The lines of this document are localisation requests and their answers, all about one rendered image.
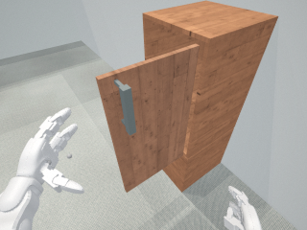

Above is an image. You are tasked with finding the robot left hand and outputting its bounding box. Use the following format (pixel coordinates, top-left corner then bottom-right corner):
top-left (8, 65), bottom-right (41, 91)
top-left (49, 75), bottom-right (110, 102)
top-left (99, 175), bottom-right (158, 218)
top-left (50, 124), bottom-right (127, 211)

top-left (16, 107), bottom-right (84, 194)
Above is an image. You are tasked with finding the robot right hand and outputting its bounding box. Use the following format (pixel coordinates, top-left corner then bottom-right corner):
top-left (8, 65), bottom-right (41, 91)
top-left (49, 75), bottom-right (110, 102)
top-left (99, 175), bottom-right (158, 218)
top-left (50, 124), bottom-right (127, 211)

top-left (224, 186), bottom-right (262, 230)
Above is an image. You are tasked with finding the left robot forearm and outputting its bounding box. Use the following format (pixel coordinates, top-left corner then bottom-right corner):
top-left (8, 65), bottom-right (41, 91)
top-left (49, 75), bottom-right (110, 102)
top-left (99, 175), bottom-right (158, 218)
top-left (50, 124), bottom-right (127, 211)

top-left (0, 175), bottom-right (44, 230)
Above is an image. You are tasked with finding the cupboard door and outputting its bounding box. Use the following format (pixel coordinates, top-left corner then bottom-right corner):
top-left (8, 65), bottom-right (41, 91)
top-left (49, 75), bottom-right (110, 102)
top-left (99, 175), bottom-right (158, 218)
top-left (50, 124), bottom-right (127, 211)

top-left (95, 43), bottom-right (200, 192)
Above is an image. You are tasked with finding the handle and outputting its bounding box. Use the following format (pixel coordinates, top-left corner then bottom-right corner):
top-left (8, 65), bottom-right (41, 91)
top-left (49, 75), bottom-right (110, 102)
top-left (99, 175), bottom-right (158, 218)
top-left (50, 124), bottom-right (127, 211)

top-left (114, 80), bottom-right (136, 136)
